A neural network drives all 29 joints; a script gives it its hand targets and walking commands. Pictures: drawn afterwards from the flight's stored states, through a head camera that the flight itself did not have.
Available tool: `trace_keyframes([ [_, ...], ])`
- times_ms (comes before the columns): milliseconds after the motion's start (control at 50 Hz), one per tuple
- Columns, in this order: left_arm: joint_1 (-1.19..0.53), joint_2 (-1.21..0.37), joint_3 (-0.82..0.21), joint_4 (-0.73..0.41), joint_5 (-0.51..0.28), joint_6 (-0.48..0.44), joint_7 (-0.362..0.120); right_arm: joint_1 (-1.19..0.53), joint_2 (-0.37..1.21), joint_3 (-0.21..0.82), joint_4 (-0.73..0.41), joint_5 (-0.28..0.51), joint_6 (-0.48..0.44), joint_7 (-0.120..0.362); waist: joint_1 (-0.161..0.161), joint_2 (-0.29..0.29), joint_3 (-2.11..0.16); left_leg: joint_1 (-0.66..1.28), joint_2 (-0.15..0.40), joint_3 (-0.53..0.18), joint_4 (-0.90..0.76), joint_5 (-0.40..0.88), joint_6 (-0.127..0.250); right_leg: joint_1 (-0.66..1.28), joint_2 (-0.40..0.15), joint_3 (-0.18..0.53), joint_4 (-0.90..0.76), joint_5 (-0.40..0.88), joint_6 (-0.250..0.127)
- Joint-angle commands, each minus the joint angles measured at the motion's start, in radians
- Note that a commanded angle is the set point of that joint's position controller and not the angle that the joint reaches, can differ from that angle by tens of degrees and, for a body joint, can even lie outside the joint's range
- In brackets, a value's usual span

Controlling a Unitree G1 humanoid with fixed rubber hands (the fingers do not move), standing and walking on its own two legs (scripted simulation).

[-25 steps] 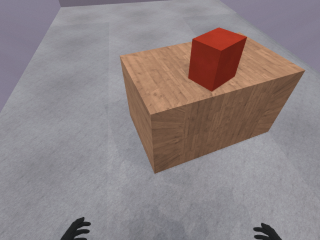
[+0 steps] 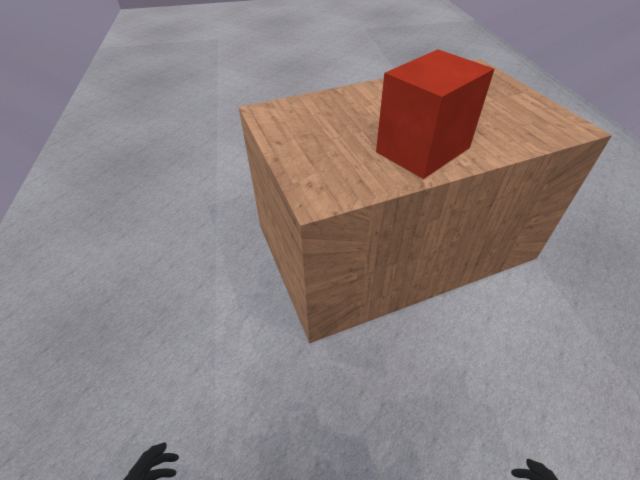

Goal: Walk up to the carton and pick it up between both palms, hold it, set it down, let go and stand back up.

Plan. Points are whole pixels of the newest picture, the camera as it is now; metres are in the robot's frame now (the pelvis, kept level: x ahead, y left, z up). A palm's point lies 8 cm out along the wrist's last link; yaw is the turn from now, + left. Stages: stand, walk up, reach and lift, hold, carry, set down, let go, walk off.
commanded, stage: stand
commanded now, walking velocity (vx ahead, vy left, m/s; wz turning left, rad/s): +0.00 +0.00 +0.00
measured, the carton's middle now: (430, 113) +1.02 -0.24 -0.06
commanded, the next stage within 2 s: walk up in 0.18 s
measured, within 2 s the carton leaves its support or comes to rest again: neither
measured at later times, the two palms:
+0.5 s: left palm out of the picture +0.13 +0.28 -0.09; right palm out of the picture +0.07 -0.31 -0.09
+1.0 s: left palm out of the picture +0.10 +0.14 -0.08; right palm out of the picture +0.17 -0.52 -0.07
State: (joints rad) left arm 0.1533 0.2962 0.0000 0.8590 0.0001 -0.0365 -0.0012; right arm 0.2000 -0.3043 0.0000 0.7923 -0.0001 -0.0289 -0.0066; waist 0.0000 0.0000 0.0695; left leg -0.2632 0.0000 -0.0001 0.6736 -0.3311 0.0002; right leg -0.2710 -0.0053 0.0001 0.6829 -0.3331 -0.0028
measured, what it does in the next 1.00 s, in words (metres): steps to the right: right foot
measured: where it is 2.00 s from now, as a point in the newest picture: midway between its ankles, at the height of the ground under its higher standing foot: outside the picture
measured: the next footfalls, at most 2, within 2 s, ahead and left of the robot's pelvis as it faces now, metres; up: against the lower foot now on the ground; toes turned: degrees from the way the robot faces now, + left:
right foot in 0.72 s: +0.16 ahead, -0.20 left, +0.00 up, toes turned +3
left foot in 1.12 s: +0.13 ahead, -0.02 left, +0.00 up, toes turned +8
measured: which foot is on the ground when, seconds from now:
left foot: down 0.00-0.72, up 0.74-1.00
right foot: down 0.00-0.38, up 0.40-0.70, down 0.72-1.00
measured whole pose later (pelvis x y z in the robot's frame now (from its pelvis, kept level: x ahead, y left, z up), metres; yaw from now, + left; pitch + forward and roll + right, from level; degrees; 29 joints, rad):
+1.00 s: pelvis +0.06 -0.19 +0.01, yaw +10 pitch -4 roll +3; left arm 0.23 0.45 0.01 0.74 0.01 0.04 -0.08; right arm 0.32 -0.45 -0.04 0.85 0.00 -0.06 -0.09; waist 0.00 -0.07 0.12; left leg -0.51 0.03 -0.07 1.03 -0.38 0.00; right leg -0.24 0.02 -0.15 0.54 -0.25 -0.04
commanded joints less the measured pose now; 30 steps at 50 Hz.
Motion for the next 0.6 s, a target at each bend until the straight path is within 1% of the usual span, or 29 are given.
trace_keyframes([
  [0, -0.080, 0.239, 0.069, 0.002, 0.004, -0.009, 0.004, -0.091, -0.260, -0.067, 0.012, -0.011, -0.035, 0.000, 0.011, 0.001, -0.040, 0.027, 0.115, -0.146, -0.237, 0.136, 0.060, 0.008, -0.084, 0.120, -0.220, 0.125, -0.051],
  [20, -0.096, 0.228, 0.060, 0.003, 0.006, -0.012, 0.006, -0.122, -0.263, -0.069, 0.005, -0.007, -0.030, 0.002, 0.016, -0.019, 0.007, 0.001, 0.109, -0.149, -0.244, 0.128, 0.065, 0.008, -0.086, 0.119, -0.234, 0.168, -0.055],
  [40, -0.100, 0.244, 0.062, 0.004, 0.007, -0.011, 0.007, -0.111, -0.239, -0.061, 0.003, -0.010, -0.022, -0.002, 0.004, -0.055, -0.025, 0.015, 0.105, -0.116, -0.235, 0.162, 0.062, 0.019, -0.097, 0.128, -0.239, 0.171, -0.055],
  [80, -0.074, 0.227, 0.060, 0.012, 0.000, -0.012, 0.006, -0.083, -0.269, -0.065, 0.023, -0.010, -0.027, -0.002, 0.012, 0.029, -0.064, 0.049, 0.109, -0.127, -0.240, 0.197, 0.063, 0.052, -0.099, 0.132, -0.227, 0.195, -0.057],
  [100, -0.094, 0.258, 0.068, 0.019, 0.006, -0.012, 0.009, -0.105, -0.238, -0.056, 0.030, -0.007, -0.027, 0.000, 0.012, -0.033, -0.053, 0.052, 0.101, -0.120, -0.240, 0.205, 0.063, 0.044, -0.099, 0.129, -0.242, 0.186, -0.059],
  [120, -0.112, 0.263, 0.067, 0.010, 0.012, -0.011, 0.011, -0.093, -0.240, -0.056, 0.028, -0.010, -0.024, 0.002, 0.007, -0.037, -0.007, 0.032, 0.107, -0.127, -0.241, 0.196, 0.061, 0.018, -0.103, 0.133, -0.249, 0.184, -0.063],
  [140, -0.087, 0.248, 0.068, 0.014, 0.007, -0.010, 0.008, -0.089, -0.244, -0.053, 0.038, -0.009, -0.026, 0.001, 0.014, 0.005, -0.019, 0.048, 0.105, -0.118, -0.247, 0.190, 0.058, 0.021, -0.102, 0.142, -0.253, 0.164, -0.059],
  [160, -0.125, 0.254, 0.067, 0.016, 0.009, -0.008, 0.007, -0.103, -0.234, -0.054, 0.033, -0.008, -0.031, 0.003, -0.002, -0.025, -0.039, 0.066, 0.099, -0.117, -0.236, 0.198, 0.056, 0.023, -0.111, 0.143, -0.268, 0.175, -0.058],
  [180, -0.126, 0.262, 0.067, 0.024, 0.014, -0.008, 0.004, -0.082, -0.229, -0.052, 0.035, -0.006, -0.024, 0.005, -0.016, -0.007, -0.026, 0.064, 0.101, -0.109, -0.245, 0.187, 0.050, 0.010, -0.103, 0.143, -0.272, 0.162, -0.062],
  [200, -0.117, 0.252, 0.068, 0.016, 0.003, -0.010, 0.005, -0.091, -0.252, -0.056, 0.046, -0.005, -0.025, 0.004, 0.005, -0.016, -0.012, 0.032, 0.110, -0.126, -0.260, 0.170, 0.058, 0.029, -0.095, 0.132, -0.266, 0.186, -0.059],
  [220, -0.088, 0.232, 0.057, 0.036, 0.003, -0.008, 0.003, -0.105, -0.259, -0.055, 0.057, -0.009, -0.023, 0.004, 0.007, -0.017, -0.019, 0.050, 0.110, -0.125, -0.268, 0.143, 0.057, 0.035, -0.097, 0.134, -0.275, 0.155, -0.054],
  [240, -0.102, 0.240, 0.061, 0.039, 0.003, -0.006, 0.006, -0.090, -0.241, -0.056, 0.046, -0.006, -0.023, -0.002, -0.005, -0.036, -0.029, 0.059, 0.107, -0.126, -0.273, 0.164, 0.064, 0.035, -0.103, 0.128, -0.282, 0.139, -0.049],
  [260, -0.127, 0.238, 0.059, 0.035, 0.008, -0.011, 0.004, -0.101, -0.262, -0.062, 0.054, -0.007, -0.024, -0.003, -0.005, -0.006, -0.026, 0.063, 0.104, -0.118, -0.288, 0.160, 0.048, 0.033, -0.097, 0.131, -0.287, 0.137, -0.047],
  [280, -0.127, 0.238, 0.062, 0.035, 0.005, -0.011, 0.003, -0.104, -0.262, -0.058, 0.061, -0.005, -0.026, 0.000, 0.011, -0.006, -0.017, 0.042, 0.106, -0.126, -0.286, 0.173, 0.056, 0.043, -0.103, 0.139, -0.303, 0.142, -0.049],
  [300, -0.126, 0.238, 0.063, 0.038, 0.006, -0.012, 0.002, -0.096, -0.261, -0.061, 0.060, -0.005, -0.025, 0.001, 0.001, -0.049, -0.022, 0.070, 0.106, -0.126, -0.294, 0.176, 0.052, 0.046, -0.099, 0.131, -0.301, 0.126, -0.046],
  [320, -0.123, 0.235, 0.060, 0.046, 0.002, -0.006, -0.001, -0.119, -0.243, -0.056, 0.064, -0.007, -0.023, -0.002, 0.008, -0.027, -0.027, 0.065, 0.118, -0.147, -0.303, 0.170, 0.056, 0.046, -0.096, 0.112, -0.295, 0.132, -0.048],
  [340, -0.122, 0.256, 0.069, 0.051, 0.012, -0.008, -0.001, -0.115, -0.247, -0.053, 0.070, -0.005, -0.023, 0.002, 0.010, 0.014, 0.009, 0.055, 0.122, -0.136, -0.313, 0.150, 0.053, 0.031, -0.093, 0.125, -0.311, 0.114, -0.044],
  [360, -0.153, 0.349, 0.140, -0.099, 0.100, 0.033, -0.042, 0.157, -0.410, -0.137, 0.080, -0.008, -0.038, -0.030, -0.039, -0.075, 0.020, 0.041, 0.207, -0.396, -0.330, -0.130, 0.172, -0.112, -0.008, 0.025, -0.027, -0.197, -0.043],
  [380, -0.192, 0.319, 0.144, -0.125, 0.106, 0.055, -0.060, 0.259, -0.482, -0.163, 0.105, -0.026, -0.047, -0.045, -0.077, 0.031, 0.044, 0.149, 0.327, -0.657, -0.422, -0.313, 0.255, -0.341, 0.030, 0.034, 0.214, -0.287, -0.031],
  [400, -0.211, 0.313, 0.146, -0.177, 0.117, 0.066, -0.068, 0.299, -0.513, -0.184, 0.094, -0.026, -0.059, -0.055, -0.078, 0.003, 0.081, 0.173, 0.395, -0.759, -0.444, -0.361, 0.287, -0.459, -0.022, 0.145, 0.331, -0.242, -0.031],
  [420, -0.199, 0.308, 0.142, -0.202, 0.105, 0.064, -0.073, 0.259, -0.497, -0.185, 0.075, -0.025, -0.070, -0.069, -0.055, -0.041, 0.060, 0.182, 0.403, -0.725, -0.430, -0.342, 0.284, -0.501, -0.060, 0.183, 0.372, -0.185, -0.033],
  [440, -0.177, 0.316, 0.145, -0.195, 0.096, 0.063, -0.080, 0.252, -0.474, -0.169, 0.059, -0.017, -0.080, -0.075, -0.038, -0.073, 0.039, 0.178, 0.379, -0.672, -0.406, -0.284, 0.255, -0.495, -0.071, 0.183, 0.402, -0.139, -0.037],
  [460, -0.173, 0.319, 0.147, -0.200, 0.092, 0.062, -0.085, 0.215, -0.460, -0.170, 0.041, -0.025, -0.085, -0.079, -0.018, -0.036, 0.049, 0.163, 0.360, -0.618, -0.381, -0.199, 0.239, -0.509, -0.084, 0.186, 0.417, -0.116, -0.032],
  [480, -0.171, 0.325, 0.148, -0.210, 0.091, 0.062, -0.095, 0.211, -0.452, -0.166, 0.029, -0.024, -0.091, -0.079, -0.020, -0.014, 0.016, 0.134, 0.350, -0.579, -0.363, -0.135, 0.237, -0.470, -0.096, 0.181, 0.403, -0.126, -0.030],
  [500, -0.144, 0.334, 0.153, -0.224, 0.088, 0.067, -0.101, 0.186, -0.457, -0.166, 0.010, -0.026, -0.095, -0.081, 0.001, 0.009, -0.014, 0.126, 0.338, -0.546, -0.355, -0.163, 0.235, -0.425, -0.099, 0.183, 0.368, -0.143, -0.025],
  [520, -0.151, 0.347, 0.159, -0.218, 0.083, 0.074, -0.106, 0.196, -0.460, -0.162, 0.011, -0.030, -0.096, -0.078, -0.014, 0.027, -0.032, 0.063, 0.319, -0.515, -0.349, -0.179, 0.233, -0.370, -0.091, 0.148, 0.366, -0.145, -0.017],
  [540, -0.150, 0.325, 0.157, -0.225, 0.075, 0.076, -0.110, 0.170, -0.460, -0.166, 0.000, -0.037, -0.094, -0.077, 0.002, 0.117, -0.003, 0.049, 0.311, -0.486, -0.357, -0.162, 0.237, -0.378, -0.079, 0.131, 0.331, -0.156, -0.019],
  [560, -0.163, 0.335, 0.158, -0.233, 0.078, 0.078, -0.117, 0.162, -0.467, -0.173, -0.011, -0.035, -0.097, -0.079, 0.002, 0.075, 0.028, 0.004, 0.331, -0.511, -0.361, -0.167, 0.240, -0.371, -0.096, 0.151, 0.319, -0.136, -0.021],
  [580, -0.164, 0.344, 0.158, -0.251, 0.072, 0.079, -0.116, 0.187, -0.476, -0.170, -0.015, -0.032, -0.096, -0.084, -0.014, 0.079, -0.013, 0.074, 0.354, -0.506, -0.310, -0.107, 0.257, -0.381, -0.098, 0.147, 0.264, -0.201, -0.029],
])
